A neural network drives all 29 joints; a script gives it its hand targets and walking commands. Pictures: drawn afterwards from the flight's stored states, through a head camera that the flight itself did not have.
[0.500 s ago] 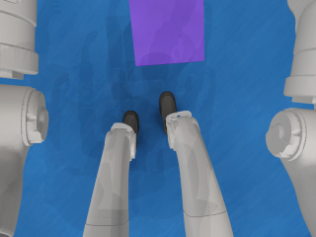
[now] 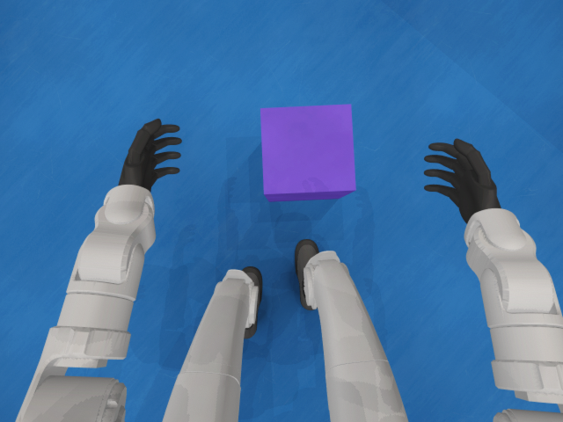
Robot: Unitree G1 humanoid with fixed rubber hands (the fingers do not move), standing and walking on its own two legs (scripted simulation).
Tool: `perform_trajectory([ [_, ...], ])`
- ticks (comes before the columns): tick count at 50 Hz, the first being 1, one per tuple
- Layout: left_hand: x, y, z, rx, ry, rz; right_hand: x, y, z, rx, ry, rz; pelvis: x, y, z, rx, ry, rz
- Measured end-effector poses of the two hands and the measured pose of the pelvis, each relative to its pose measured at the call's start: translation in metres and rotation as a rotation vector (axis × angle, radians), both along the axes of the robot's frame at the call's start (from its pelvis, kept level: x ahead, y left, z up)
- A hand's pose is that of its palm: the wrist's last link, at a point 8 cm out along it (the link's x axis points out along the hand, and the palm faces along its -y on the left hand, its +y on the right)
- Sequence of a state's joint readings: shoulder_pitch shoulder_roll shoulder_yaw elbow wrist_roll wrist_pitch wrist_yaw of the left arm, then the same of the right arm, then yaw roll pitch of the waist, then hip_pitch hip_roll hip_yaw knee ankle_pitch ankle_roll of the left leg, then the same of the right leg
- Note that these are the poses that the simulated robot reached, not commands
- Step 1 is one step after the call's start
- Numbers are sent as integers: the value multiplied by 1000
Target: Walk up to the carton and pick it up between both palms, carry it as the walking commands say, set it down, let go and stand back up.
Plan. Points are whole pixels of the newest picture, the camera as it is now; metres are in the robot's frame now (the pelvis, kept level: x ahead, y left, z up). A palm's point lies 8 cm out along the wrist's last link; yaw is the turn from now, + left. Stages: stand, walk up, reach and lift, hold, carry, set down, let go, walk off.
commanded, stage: let go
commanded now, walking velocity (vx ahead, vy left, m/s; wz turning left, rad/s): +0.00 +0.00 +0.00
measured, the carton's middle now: (304, 159) +0.50 -0.08 -0.57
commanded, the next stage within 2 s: stand in 1.04 s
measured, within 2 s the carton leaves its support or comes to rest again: neither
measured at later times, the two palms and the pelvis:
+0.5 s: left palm (54, 303) +0.27 +0.20 +0.01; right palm (549, 341) +0.21 -0.25 +0.02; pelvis +0.05 +0.00 +0.06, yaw -2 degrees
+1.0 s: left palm (36, 308) +0.27 +0.22 +0.01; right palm (541, 297) +0.25 -0.25 +0.01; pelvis +0.10 -0.01 +0.07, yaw -2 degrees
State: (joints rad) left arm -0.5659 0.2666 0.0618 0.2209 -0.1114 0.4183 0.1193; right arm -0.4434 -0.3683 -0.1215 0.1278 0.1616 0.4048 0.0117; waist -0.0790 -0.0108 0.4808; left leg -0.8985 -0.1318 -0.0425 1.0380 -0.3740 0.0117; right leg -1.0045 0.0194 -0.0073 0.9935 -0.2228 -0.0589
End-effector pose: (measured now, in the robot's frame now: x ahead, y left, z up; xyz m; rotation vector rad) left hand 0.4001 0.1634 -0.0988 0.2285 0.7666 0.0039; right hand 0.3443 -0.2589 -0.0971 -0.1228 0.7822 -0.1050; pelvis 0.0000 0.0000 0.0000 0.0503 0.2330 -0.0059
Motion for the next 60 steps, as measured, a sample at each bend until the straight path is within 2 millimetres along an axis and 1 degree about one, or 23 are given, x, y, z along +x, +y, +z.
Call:
perform_trajectory([
  [3, -19, 5, 26, -9, -26, 7, -18, 2, 26, 4, -26, 10, 4, -1, 3, 0, 10, -2],
  [6, -35, 8, 49, -19, -44, 5, -34, 6, 52, 17, -57, 6, 11, -3, 9, -2, 17, -7],
  [12, -62, 12, 86, -30, -73, -10, -73, 9, 92, 13, -87, -17, 25, -5, 31, -13, -76, -21],
  [15, -79, 17, 97, -28, -72, -12, -94, 8, 103, 10, -86, -37, 32, -5, 42, -17, -136, -24],
  [18, -95, 22, 105, -37, -69, -7, -110, 8, 111, 4, -78, -50, 38, -4, 51, -20, -188, -26],
  [21, -109, 29, 110, -44, -60, 1, -122, 8, 116, -4, -65, -53, 44, -4, 58, -24, -239, -28],
  [24, -123, 37, 110, -51, -42, 16, -130, 12, 118, -8, -48, -47, 50, -2, 63, -27, -282, -30],
  [27, -135, 43, 107, -58, -17, 27, -131, 15, 119, -13, -38, -37, 54, 0, 66, -31, -312, -32],
  [30, -144, 49, 103, -56, 9, 37, -127, 18, 121, -24, -32, -23, 58, 1, 67, -34, -333, -33],
  [35, -150, 57, 107, -27, 29, 52, -118, 19, 119, -20, -22, -3, 71, 1, 72, -41, -342, -36],
  [43, -139, 54, 113, 1, 50, 56, -101, 15, 112, -3, -5, 6, 89, -6, 74, -34, -317, -36],
  [47, -132, 52, 113, 6, 46, 57, -97, 11, 111, -21, 10, -6, 95, -8, 75, -35, -310, -38],
  [52, -129, 54, 113, 12, 35, 76, -93, 10, 110, -42, 37, -20, 99, -8, 75, -37, -304, -39],
  [54, -130, 61, 113, 26, 28, 90, -88, 8, 110, -54, 12, -10, 102, -7, 74, -43, -300, -40],
  [56, -131, 73, 112, 55, 29, 100, -84, 5, 110, -71, -21, -3, 106, -3, 73, -53, -294, -39],
  [58, -127, 88, 115, 84, 18, 102, -82, 3, 111, -92, -44, -1, 111, 1, 73, -62, -287, -38],
  [60, -119, 103, 120, 107, -7, 98, -82, 2, 112, -114, -52, 0, 117, 7, 72, -69, -279, -36],
])
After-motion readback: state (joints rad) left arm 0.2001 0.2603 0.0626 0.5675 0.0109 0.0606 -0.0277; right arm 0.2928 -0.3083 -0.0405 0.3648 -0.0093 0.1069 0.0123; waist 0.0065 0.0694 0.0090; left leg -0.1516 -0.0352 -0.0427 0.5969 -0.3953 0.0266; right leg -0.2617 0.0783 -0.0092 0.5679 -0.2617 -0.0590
